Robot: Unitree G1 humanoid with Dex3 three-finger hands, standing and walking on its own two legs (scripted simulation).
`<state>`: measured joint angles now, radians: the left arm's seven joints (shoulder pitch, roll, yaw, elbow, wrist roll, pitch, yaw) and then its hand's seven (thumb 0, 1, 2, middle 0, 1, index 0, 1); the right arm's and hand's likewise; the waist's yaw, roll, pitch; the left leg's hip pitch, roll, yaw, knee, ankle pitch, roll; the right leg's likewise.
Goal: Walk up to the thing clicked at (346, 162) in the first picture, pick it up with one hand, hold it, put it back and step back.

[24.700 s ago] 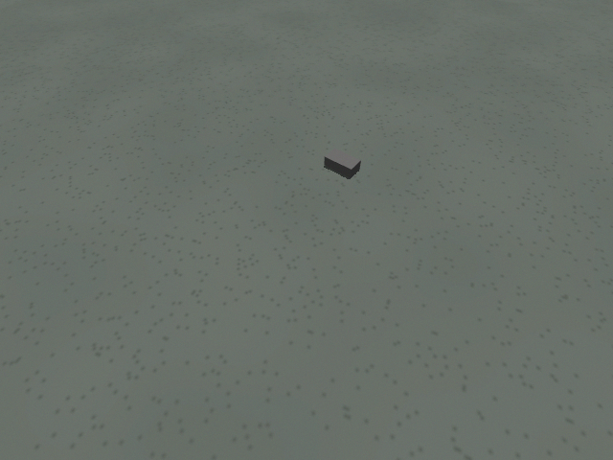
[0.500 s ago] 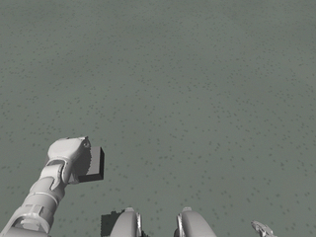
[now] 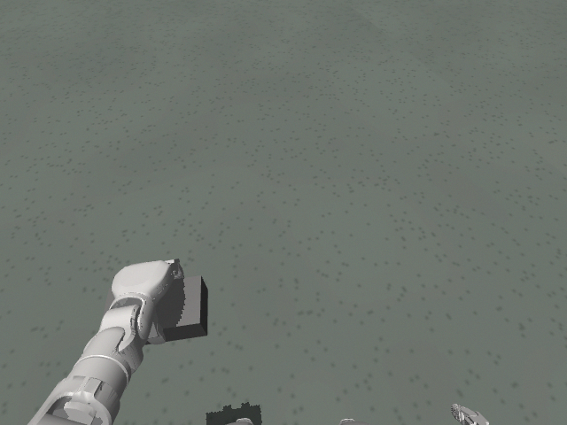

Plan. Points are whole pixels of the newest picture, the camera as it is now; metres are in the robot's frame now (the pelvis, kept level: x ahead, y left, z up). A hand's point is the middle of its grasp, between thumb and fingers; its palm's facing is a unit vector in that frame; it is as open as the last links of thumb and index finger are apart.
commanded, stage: hold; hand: left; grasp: from above
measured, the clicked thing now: (157, 311) +0.32 +0.24 -0.12
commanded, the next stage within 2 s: crouch in 1.78 s
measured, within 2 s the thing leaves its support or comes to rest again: neither
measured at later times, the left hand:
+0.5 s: hand (155, 295) +0.32 +0.22 -0.04, palm faces -0.44 -0.07 -0.90, open 11.4 cm
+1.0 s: hand (152, 307) +0.29 +0.21 -0.02, palm faces -0.44 -0.07 -0.89, open 11.5 cm
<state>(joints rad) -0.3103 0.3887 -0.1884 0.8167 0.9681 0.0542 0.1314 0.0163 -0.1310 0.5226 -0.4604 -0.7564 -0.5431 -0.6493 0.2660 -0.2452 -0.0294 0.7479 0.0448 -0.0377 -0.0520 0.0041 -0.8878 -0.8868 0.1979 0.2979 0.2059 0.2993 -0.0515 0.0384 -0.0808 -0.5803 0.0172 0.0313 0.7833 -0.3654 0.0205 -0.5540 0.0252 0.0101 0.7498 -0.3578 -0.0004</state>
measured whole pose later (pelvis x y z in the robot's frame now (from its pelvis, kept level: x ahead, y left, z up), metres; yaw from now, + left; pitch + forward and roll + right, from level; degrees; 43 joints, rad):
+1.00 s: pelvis +0.00 -0.01 +0.03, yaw +0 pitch +1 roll +0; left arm -0.23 0.38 -0.22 0.66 0.98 0.05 0.01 0.01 -0.17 0.57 -0.49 -0.74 -0.57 -0.64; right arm 0.22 -0.26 -0.03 0.68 0.06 0.05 -0.04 0.01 -0.89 -0.89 0.20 0.30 0.20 0.30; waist -0.01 0.05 -0.02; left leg -0.30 0.01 0.04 0.52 -0.25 0.01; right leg -0.30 0.02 0.03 0.53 -0.26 -0.01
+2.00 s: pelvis +0.01 -0.01 +0.03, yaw +0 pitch +1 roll +0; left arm -0.23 0.38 -0.22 0.66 0.99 0.03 0.01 0.00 -0.17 0.58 -0.48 -0.75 -0.55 -0.66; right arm 0.21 -0.26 -0.03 0.68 0.07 0.07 -0.05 0.01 -0.89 -0.89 0.20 0.30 0.20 0.30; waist -0.01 0.04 0.00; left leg -0.26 0.00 0.04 0.47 -0.24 0.01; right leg -0.25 0.02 0.02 0.47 -0.25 -0.01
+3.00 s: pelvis -0.07 +0.00 -0.28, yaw -2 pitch +38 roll -7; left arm -0.84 0.68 0.08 1.28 1.22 -0.20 0.31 0.00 -0.13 0.57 -0.45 -0.75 -0.52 -0.66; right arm 0.20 -0.24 0.01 0.74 -0.08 -0.05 0.06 0.00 -0.88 -0.89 0.20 0.30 0.21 0.30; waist -0.19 0.02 -0.16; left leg -1.98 0.01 -0.05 1.96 -0.65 0.04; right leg -1.91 0.01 -0.08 1.91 -0.66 0.00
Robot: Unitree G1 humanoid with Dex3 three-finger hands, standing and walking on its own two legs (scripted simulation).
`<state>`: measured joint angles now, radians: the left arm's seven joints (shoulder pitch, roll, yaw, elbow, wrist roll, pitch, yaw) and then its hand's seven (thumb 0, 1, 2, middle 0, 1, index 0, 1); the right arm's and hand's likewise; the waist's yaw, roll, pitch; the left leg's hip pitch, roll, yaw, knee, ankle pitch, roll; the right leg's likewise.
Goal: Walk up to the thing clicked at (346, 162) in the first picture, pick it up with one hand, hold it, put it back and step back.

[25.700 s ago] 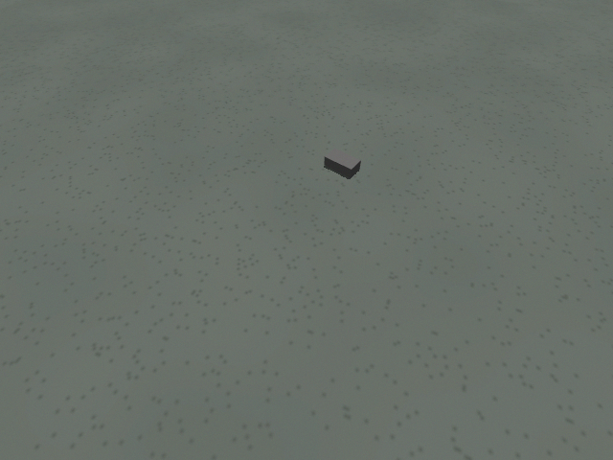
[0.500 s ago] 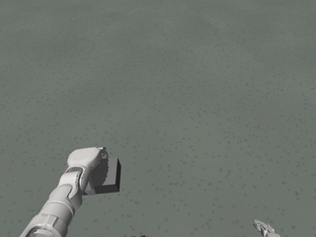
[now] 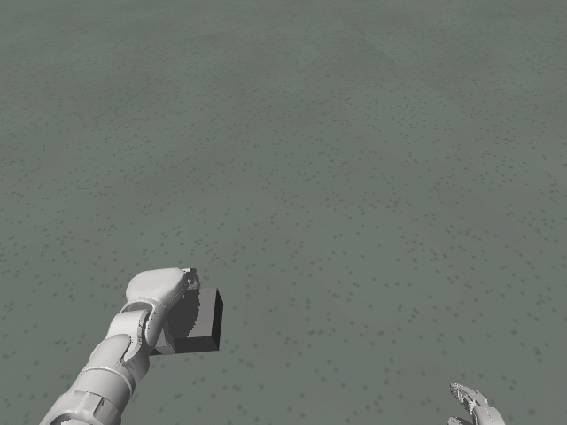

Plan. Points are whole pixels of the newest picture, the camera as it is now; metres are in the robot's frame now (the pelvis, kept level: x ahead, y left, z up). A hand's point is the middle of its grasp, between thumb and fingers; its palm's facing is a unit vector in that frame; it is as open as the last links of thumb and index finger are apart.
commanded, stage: hold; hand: left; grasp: from above
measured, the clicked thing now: (171, 321) +0.30 +0.23 -0.09
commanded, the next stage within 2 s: crouch in 0.78 s
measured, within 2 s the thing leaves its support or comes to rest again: neither
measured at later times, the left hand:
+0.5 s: hand (166, 317) +0.29 +0.22 -0.04, palm faces -0.46 -0.07 -0.88, open 11.5 cm
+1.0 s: hand (167, 311) +0.30 +0.22 -0.05, palm faces -0.45 -0.07 -0.89, open 11.5 cm
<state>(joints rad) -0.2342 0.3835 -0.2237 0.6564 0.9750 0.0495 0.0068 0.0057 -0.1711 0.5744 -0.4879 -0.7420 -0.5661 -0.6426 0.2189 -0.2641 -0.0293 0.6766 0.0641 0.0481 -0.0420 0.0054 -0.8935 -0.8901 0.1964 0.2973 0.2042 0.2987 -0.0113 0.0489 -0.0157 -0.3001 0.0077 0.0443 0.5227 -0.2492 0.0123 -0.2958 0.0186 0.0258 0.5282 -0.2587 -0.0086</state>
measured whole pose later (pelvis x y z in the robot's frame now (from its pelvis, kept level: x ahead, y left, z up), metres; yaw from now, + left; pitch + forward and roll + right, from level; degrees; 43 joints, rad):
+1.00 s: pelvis +0.01 +0.00 +0.00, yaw +0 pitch +1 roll +0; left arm -0.23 0.38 -0.22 0.66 0.99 0.03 0.01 0.00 -0.17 0.58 -0.48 -0.75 -0.55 -0.66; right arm 0.21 -0.26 -0.03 0.68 0.07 0.07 -0.05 0.01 -0.89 -0.89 0.20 0.30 0.20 0.30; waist -0.01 0.04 0.00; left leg -0.26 0.00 0.04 0.47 -0.24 0.01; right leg -0.25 0.02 0.02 0.47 -0.25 -0.01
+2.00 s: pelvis -0.07 +0.01 -0.30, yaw -2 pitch +38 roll -7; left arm -0.84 0.68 0.08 1.28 1.22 -0.20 0.31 0.00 -0.13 0.57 -0.45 -0.75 -0.52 -0.66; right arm 0.20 -0.24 0.01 0.74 -0.08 -0.05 0.06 0.00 -0.88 -0.89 0.20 0.30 0.21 0.30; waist -0.19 0.02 -0.16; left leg -1.98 0.01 -0.05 1.96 -0.65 0.04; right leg -1.91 0.01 -0.08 1.91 -0.66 0.00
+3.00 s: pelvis -0.08 +0.01 -0.42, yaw -8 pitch +34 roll -10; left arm -1.00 0.95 0.18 1.44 1.28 -0.28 0.31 0.00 -0.19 0.53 -0.56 -0.66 -0.63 -0.57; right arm 0.15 -0.29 0.12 0.70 -0.15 -0.03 0.15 0.00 -0.90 -0.89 0.20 0.30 0.21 0.30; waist -0.26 -0.04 0.01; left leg -2.30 0.04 -0.12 2.38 -0.69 0.04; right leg -2.20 0.04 -0.16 2.27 -0.68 0.00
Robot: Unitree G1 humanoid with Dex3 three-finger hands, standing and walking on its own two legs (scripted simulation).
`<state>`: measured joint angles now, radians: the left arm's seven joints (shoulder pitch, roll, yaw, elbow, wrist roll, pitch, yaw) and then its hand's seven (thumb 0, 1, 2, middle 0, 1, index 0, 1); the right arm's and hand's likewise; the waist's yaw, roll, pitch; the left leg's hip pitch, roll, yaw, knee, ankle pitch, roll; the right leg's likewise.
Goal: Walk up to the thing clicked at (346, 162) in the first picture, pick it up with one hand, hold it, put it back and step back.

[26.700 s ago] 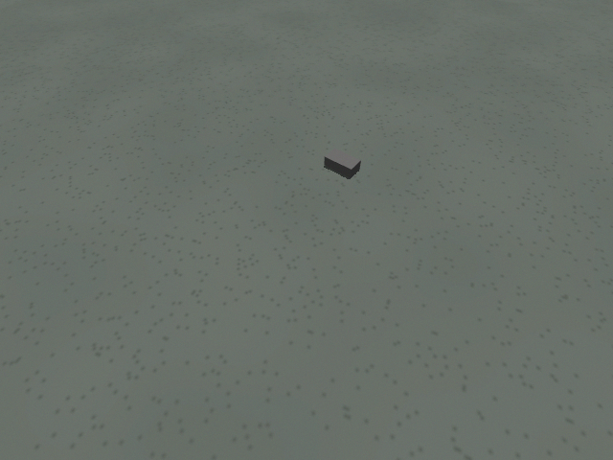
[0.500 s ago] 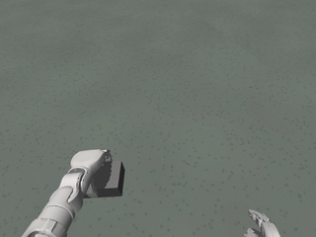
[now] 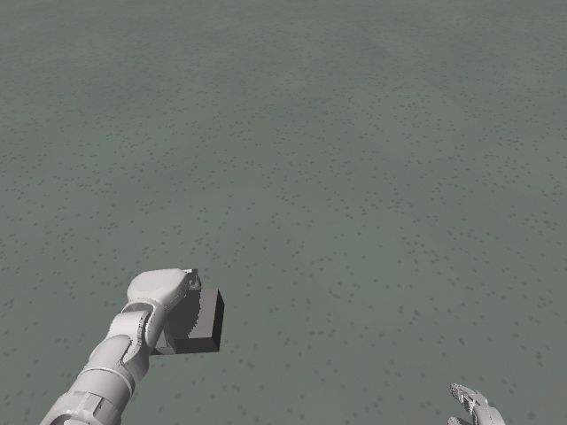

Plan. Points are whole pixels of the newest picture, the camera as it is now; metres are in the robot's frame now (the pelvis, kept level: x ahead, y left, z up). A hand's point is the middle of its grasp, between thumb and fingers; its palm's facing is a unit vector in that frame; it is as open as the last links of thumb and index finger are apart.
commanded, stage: crouch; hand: left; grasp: from above
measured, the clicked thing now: (172, 322) +0.30 +0.23 -0.09
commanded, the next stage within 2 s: lower in 1.80 s
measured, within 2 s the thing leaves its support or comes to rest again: neither
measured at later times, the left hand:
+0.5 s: hand (182, 332) +0.33 +0.26 -0.23, palm faces -0.40 +0.03 -0.91, open 11.5 cm
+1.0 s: hand (197, 347) +0.38 +0.29 -0.46, palm faces -0.46 -0.03 -0.89, open 11.5 cm
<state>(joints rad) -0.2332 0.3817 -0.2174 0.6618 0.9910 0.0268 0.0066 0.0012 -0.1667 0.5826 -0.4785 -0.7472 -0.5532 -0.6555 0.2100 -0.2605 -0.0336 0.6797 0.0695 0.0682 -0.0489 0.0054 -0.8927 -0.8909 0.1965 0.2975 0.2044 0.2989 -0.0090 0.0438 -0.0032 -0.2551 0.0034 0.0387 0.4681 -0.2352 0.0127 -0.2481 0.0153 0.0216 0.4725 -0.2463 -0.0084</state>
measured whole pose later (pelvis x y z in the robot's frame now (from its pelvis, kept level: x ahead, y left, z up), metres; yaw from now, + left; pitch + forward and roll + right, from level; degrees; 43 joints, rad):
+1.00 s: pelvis -0.08 +0.01 -0.31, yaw -2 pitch +38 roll -7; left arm -0.84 0.68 0.08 1.28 1.22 -0.20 0.31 0.00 -0.13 0.57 -0.45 -0.75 -0.52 -0.66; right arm 0.20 -0.24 0.01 0.74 -0.08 -0.05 0.06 0.00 -0.88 -0.89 0.20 0.30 0.21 0.30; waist -0.19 0.02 -0.16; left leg -1.98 0.01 -0.05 1.96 -0.65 0.04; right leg -1.91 0.01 -0.08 1.91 -0.66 0.00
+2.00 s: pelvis -0.09 +0.01 -0.43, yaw -8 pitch +34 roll -10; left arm -1.00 0.95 0.18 1.44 1.28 -0.28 0.31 0.00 -0.19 0.53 -0.56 -0.66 -0.63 -0.57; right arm 0.15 -0.29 0.12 0.70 -0.15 -0.03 0.15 0.00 -0.90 -0.89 0.20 0.30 0.21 0.30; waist -0.26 -0.04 0.01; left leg -2.30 0.04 -0.12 2.38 -0.69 0.04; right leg -2.20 0.04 -0.16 2.27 -0.68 0.00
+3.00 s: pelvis -0.09 +0.01 -0.47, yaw -12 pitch +28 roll -14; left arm -1.01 1.14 0.21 1.60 1.33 -0.34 0.44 -0.01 -0.18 0.54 -0.55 -0.65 -0.61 -0.58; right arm 0.09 -0.33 0.25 0.66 -0.22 -0.09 0.16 0.00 -0.90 -0.89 0.20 0.30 0.21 0.30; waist -0.32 -0.15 0.15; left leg -2.36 0.05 -0.21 2.54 -0.71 0.04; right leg -2.23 0.06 -0.23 2.37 -0.66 0.01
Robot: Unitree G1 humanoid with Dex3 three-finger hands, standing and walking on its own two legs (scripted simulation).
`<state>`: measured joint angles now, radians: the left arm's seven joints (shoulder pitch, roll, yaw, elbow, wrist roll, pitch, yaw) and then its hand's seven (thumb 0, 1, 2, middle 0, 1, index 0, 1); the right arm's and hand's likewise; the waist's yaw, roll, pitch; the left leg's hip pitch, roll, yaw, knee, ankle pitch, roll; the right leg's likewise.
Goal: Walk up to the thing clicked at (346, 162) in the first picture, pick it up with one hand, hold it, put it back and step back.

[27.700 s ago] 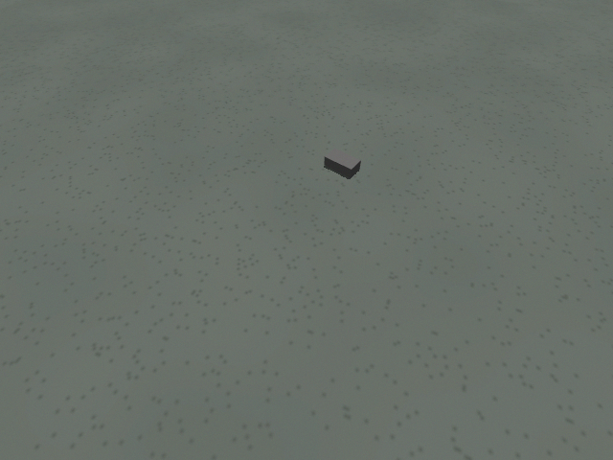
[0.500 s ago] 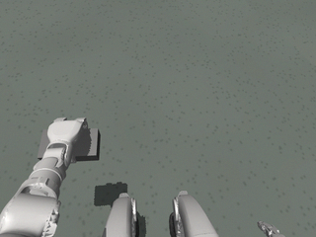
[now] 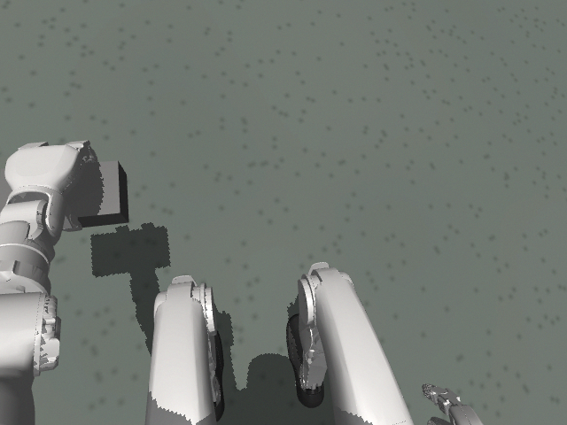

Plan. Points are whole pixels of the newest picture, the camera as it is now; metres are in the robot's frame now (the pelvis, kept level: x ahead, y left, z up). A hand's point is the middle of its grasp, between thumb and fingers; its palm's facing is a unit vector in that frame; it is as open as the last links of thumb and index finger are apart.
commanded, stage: crouch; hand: left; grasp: from above
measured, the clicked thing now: (68, 197) +0.45 +0.31 -0.19
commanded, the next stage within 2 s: lower in 0.80 s
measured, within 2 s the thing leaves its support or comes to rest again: neither
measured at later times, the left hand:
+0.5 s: hand (77, 199) +0.46 +0.32 -0.25, palm faces -0.45 -0.06 -0.89, open 11.4 cm
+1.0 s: hand (84, 198) +0.48 +0.32 -0.29, palm faces -0.47 -0.06 -0.88, open 11.4 cm
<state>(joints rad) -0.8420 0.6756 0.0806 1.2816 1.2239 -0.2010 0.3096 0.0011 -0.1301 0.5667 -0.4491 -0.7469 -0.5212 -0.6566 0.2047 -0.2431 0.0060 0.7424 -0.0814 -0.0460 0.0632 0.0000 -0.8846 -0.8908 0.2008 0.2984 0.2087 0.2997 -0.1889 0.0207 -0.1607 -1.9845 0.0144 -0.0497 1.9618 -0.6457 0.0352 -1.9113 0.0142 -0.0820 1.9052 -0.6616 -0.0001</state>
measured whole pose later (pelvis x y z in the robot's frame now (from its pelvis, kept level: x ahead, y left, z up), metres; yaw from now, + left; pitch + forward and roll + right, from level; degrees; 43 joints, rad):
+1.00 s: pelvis -0.01 +0.00 -0.12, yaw -6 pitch +34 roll -10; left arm -1.00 0.95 0.18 1.44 1.28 -0.28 0.31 0.00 -0.19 0.53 -0.56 -0.66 -0.63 -0.57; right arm 0.15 -0.29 0.12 0.70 -0.15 -0.03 0.15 0.00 -0.90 -0.89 0.20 0.30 0.21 0.30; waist -0.26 -0.04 0.01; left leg -2.30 0.04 -0.12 2.38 -0.69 0.04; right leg -2.20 0.04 -0.16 2.27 -0.68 0.00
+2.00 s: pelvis -0.01 +0.00 -0.16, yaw -10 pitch +28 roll -14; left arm -1.01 1.14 0.21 1.60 1.33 -0.34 0.44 -0.01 -0.18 0.54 -0.55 -0.65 -0.61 -0.58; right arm 0.09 -0.33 0.25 0.66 -0.22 -0.09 0.16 0.00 -0.90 -0.89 0.20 0.30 0.21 0.30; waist -0.32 -0.15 0.15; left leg -2.36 0.05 -0.21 2.54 -0.71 0.04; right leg -2.23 0.06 -0.23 2.37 -0.66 0.01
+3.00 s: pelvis -0.01 +0.00 -0.16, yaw -12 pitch +26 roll -16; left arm -1.04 1.20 0.16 1.64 1.30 -0.32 0.49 0.00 -0.37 0.84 -0.14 -1.04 -0.20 -0.98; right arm 0.06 -0.35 0.33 0.62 -0.23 -0.15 0.17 0.00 -0.89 -0.89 0.20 0.30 0.21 0.30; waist -0.34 -0.18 0.18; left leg -2.34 0.05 -0.24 2.56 -0.71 0.05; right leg -2.20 0.08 -0.25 2.36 -0.65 0.02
